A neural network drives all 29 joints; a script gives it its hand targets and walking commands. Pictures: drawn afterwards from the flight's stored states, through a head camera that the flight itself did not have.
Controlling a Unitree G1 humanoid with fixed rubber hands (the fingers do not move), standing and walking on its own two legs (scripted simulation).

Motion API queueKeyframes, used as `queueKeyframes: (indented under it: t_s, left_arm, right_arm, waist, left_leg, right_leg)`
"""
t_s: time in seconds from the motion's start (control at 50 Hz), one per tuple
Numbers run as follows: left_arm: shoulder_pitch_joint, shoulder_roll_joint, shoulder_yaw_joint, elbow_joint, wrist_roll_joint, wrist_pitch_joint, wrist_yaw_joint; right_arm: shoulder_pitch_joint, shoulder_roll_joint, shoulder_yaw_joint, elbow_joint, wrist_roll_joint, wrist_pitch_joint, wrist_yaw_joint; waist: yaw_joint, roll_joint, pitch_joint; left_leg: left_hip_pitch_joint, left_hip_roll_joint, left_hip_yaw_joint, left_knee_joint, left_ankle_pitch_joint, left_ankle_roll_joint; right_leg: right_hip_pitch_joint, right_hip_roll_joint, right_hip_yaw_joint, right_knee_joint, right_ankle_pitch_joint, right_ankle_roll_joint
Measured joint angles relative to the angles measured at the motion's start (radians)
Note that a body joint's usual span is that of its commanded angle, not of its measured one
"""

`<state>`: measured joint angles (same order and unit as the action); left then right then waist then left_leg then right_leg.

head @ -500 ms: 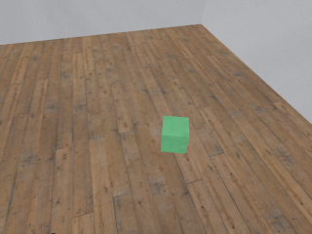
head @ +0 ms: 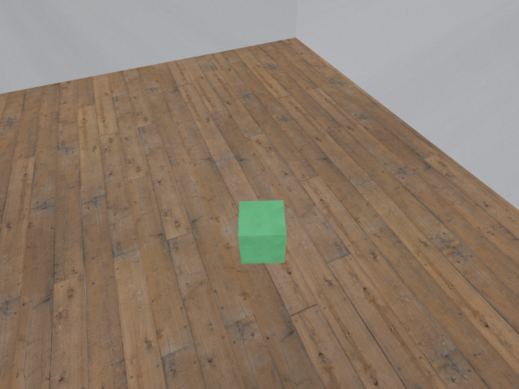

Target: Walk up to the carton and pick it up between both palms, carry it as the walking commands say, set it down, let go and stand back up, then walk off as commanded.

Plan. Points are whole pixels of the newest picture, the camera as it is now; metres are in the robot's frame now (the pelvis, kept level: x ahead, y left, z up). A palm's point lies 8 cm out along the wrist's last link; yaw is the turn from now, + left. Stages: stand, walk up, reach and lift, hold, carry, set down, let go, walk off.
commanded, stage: walk up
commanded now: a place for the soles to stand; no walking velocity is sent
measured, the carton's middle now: (262, 232) +0.87 +0.02 -0.65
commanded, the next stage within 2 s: none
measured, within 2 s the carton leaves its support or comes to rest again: neither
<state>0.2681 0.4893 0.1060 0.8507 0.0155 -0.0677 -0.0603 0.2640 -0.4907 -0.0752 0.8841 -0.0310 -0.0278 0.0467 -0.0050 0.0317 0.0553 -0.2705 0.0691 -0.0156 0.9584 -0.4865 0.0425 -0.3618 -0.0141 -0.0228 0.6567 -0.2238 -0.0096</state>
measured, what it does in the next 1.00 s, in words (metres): walks ahead: left foot, then right foot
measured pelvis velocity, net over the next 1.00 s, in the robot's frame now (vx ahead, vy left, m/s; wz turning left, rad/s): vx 0.34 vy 0.05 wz -0.09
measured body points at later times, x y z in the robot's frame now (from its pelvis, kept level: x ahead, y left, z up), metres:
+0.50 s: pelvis +0.17 +0.03 +0.01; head +0.18 +0.04 +0.46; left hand +0.30 +0.35 -0.08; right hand +0.18 -0.32 -0.07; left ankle +0.18 +0.15 -0.72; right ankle +0.22 -0.11 -0.68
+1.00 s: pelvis +0.34 +0.05 -0.01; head +0.35 +0.06 +0.44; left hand +0.42 +0.39 -0.10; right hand +0.43 -0.30 -0.07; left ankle +0.43 +0.17 -0.72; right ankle +0.30 -0.10 -0.69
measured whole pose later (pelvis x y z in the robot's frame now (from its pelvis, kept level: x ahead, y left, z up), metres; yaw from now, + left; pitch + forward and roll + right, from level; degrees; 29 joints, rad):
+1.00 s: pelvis +0.34 +0.05 -0.01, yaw -5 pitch -2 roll +0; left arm 0.40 0.49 0.06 0.73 0.01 -0.05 0.00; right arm 0.31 -0.48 -0.08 0.69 -0.02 -0.07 0.05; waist 0.03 -0.03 0.04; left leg -0.42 0.05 0.06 0.73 -0.26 0.01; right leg -0.37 -0.06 0.03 0.95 -0.49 -0.02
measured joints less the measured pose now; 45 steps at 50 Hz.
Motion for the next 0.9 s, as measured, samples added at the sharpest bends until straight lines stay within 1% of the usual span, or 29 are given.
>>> queueKeyframes:
  t_s: [0.04,0.08,0.16,0.22,0.26,0.28,0.3,0.32,0.34,0.36,0.4,0.44,0.5,0.56,0.6,0.62,0.64,0.68,0.72,0.76,0.84,0.9]
  left_arm:
    - [0.02,-0.016,-0.012,-0.016,-0.005,0.0,0.009]
    - [0.043,-0.025,-0.021,-0.032,-0.007,-0.002,0.013]
    - [0.092,-0.023,-0.03,-0.057,-0.005,-0.01,0.017]
    - [0.115,-0.01,-0.032,-0.067,-0.003,-0.009,0.014]
    - [0.122,-0.002,-0.033,-0.072,-0.001,-0.004,0.011]
    - [0.126,0.0,-0.035,-0.076,0.001,-0.001,0.01]
    - [0.13,0.001,-0.036,-0.08,0.003,0.002,0.011]
    - [0.126,-0.003,-0.037,-0.077,0.003,0.006,0.014]
    - [0.12,-0.008,-0.039,-0.071,0.003,0.011,0.018]
    - [0.112,-0.011,-0.043,-0.066,0.003,0.013,0.021]
    - [0.095,-0.013,-0.047,-0.065,-0.001,0.009,0.021]
    - [0.074,-0.014,-0.047,-0.07,-0.007,0.0,0.018]
    - [0.046,-0.019,-0.044,-0.086,-0.009,-0.006,0.009]
    - [0.026,-0.026,-0.037,-0.104,-0.01,-0.012,0.001]
    - [0.023,-0.021,-0.028,-0.12,-0.006,-0.022,0.003]
    - [0.022,-0.009,-0.02,-0.132,-0.001,-0.029,0.008]
    - [0.018,-0.003,-0.012,-0.14,0.003,-0.035,0.017]
    - [0.022,-0.005,-0.01,-0.151,-0.005,-0.037,0.032]
    - [0.037,-0.014,-0.017,-0.161,-0.013,-0.036,0.041]
    - [0.057,-0.017,-0.024,-0.169,-0.014,-0.036,0.043]
    - [0.103,0.0,-0.028,-0.175,-0.006,-0.035,0.038]
    - [0.134,0.019,-0.031,-0.166,-0.006,-0.023,0.033]
  right_arm:
    - [-0.011,0.007,0.004,-0.023,0.011,-0.001,0.007]
    - [-0.013,0.015,0.006,-0.041,0.016,-0.003,0.015]
    - [-0.002,0.031,0.007,-0.068,0.011,-0.001,0.034]
    - [0.006,0.04,0.004,-0.084,0.007,-0.006,0.045]
    - [0.017,0.039,-0.002,-0.096,0.005,-0.016,0.048]
    - [0.025,0.032,-0.006,-0.104,0.004,-0.024,0.046]
    - [0.033,0.024,-0.013,-0.113,0.0,-0.034,0.04]
    - [0.037,0.019,-0.018,-0.121,-0.004,-0.043,0.032]
    - [0.04,0.019,-0.021,-0.127,-0.002,-0.049,0.024]
    - [0.045,0.022,-0.021,-0.133,0.004,-0.052,0.018]
    - [0.065,0.031,-0.018,-0.142,0.014,-0.057,0.01]
    - [0.09,0.035,-0.013,-0.147,0.014,-0.057,0.007]
    - [0.132,0.028,-0.008,-0.155,0.013,-0.054,0.009]
    - [0.159,0.015,-0.006,-0.157,0.014,-0.047,0.012]
    - [0.176,0.01,-0.003,-0.164,0.02,-0.039,0.014]
    - [0.185,0.015,0.001,-0.168,0.024,-0.037,0.013]
    - [0.182,0.023,0.006,-0.164,0.026,-0.032,0.01]
    - [0.159,0.033,0.018,-0.157,0.02,-0.017,0.004]
    - [0.138,0.034,0.019,-0.163,0.02,-0.013,0.004]
    - [0.119,0.033,0.017,-0.171,0.021,-0.015,0.01]
    - [0.081,0.03,0.01,-0.182,0.019,-0.017,0.029]
    - [0.066,0.025,0.001,-0.185,0.017,-0.024,0.033]
  waist:
    - [0.012,0.014,0.006]
    - [0.029,0.013,0.0]
    - [0.048,-0.006,-0.02]
    - [0.051,-0.029,-0.032]
    - [0.049,-0.046,-0.044]
    - [0.047,-0.05,-0.052]
    - [0.042,-0.056,-0.06]
    - [0.033,-0.063,-0.06]
    - [0.023,-0.068,-0.057]
    - [0.011,-0.073,-0.052]
    - [-0.01,-0.083,-0.043]
    - [-0.027,-0.085,-0.03]
    - [-0.047,-0.066,-0.013]
    - [-0.059,-0.033,-0.004]
    - [-0.059,-0.013,-0.005]
    - [-0.054,-0.013,-0.008]
    - [-0.042,-0.013,-0.004]
    - [-0.026,-0.004,0.003]
    - [-0.012,0.01,0.001]
    - [0.007,0.016,-0.002]
    - [0.04,-0.004,-0.003]
    - [0.055,-0.032,-0.017]
  left_leg:
    - [-0.091,-0.011,-0.009,0.097,0.05,-0.001]
    - [-0.152,-0.012,0.007,0.084,0.096,-0.013]
    - [-0.201,0.002,0.027,-0.076,0.165,-0.039]
    - [-0.18,0.007,0.036,-0.221,0.195,-0.041]
    - [-0.14,0.001,0.052,-0.304,0.214,-0.034]
    - [-0.109,-0.008,0.058,-0.34,0.205,-0.029]
    - [-0.09,-0.021,0.061,-0.364,0.211,-0.026]
    - [-0.095,-0.03,0.067,-0.345,0.248,-0.027]
    - [-0.095,-0.034,0.076,-0.318,0.245,-0.028]
    - [-0.084,-0.037,0.083,-0.308,0.229,-0.026]
    - [-0.046,-0.043,0.093,-0.328,0.203,-0.021]
    - [-0.004,-0.045,0.098,-0.362,0.197,-0.023]
    - [0.042,-0.039,0.101,-0.39,0.179,-0.023]
    - [0.074,-0.026,0.103,-0.39,0.143,-0.031]
    - [0.073,-0.012,0.099,-0.338,0.092,-0.036]
    - [0.049,-0.008,0.096,-0.266,0.062,-0.026]
    - [0.01,-0.013,0.074,-0.161,0.036,-0.017]
    - [-0.081,-0.034,0.023,0.049,0.016,-0.004]
    - [-0.157,-0.031,0.008,0.132,0.052,0.0]
    - [-0.208,-0.013,0.013,0.095,0.086,-0.009]
    - [-0.232,0.016,0.037,-0.109,0.147,-0.023]
    - [-0.191,0.012,0.066,-0.244,0.222,-0.024]
  right_leg:
    - [0.039,0.017,0.0,-0.039,-0.016,-0.006]
    - [0.077,0.022,0.006,-0.085,-0.007,-0.013]
    - [0.137,0.02,0.014,-0.147,-0.015,-0.016]
    - [0.163,0.012,0.02,-0.15,-0.044,-0.006]
    - [0.165,0.002,0.026,-0.121,-0.083,0.0]
    - [0.156,-0.004,0.03,-0.085,-0.115,-0.002]
    - [0.135,-0.013,0.037,-0.024,-0.165,-0.018]
    - [0.098,-0.011,0.057,0.077,-0.212,-0.029]
    - [0.055,0.001,0.082,0.188,-0.23,-0.035]
    - [0.017,0.011,0.094,0.274,-0.226,-0.037]
    - [-0.046,0.012,0.094,0.352,-0.187,-0.034]
    - [-0.086,-0.002,0.075,0.325,-0.166,-0.022]
    - [-0.121,-0.026,0.032,0.227,-0.146,-0.007]
    - [-0.109,-0.036,-0.004,0.084,-0.085,-0.005]
    - [-0.058,-0.023,-0.025,-0.028,-0.029,-0.014]
    - [-0.04,-0.015,-0.019,-0.058,0.011,-0.024]
    - [-0.05,-0.01,-0.016,-0.027,0.037,-0.021]
    - [-0.039,-0.008,-0.018,0.016,-0.003,-0.013]
    - [-0.001,-0.009,-0.022,-0.005,-0.034,-0.005]
    - [0.036,-0.017,-0.022,-0.034,-0.04,-0.001]
    - [0.084,-0.04,-0.016,-0.047,-0.073,0.006]
    - [0.097,-0.06,-0.007,-0.008,-0.127,0.013]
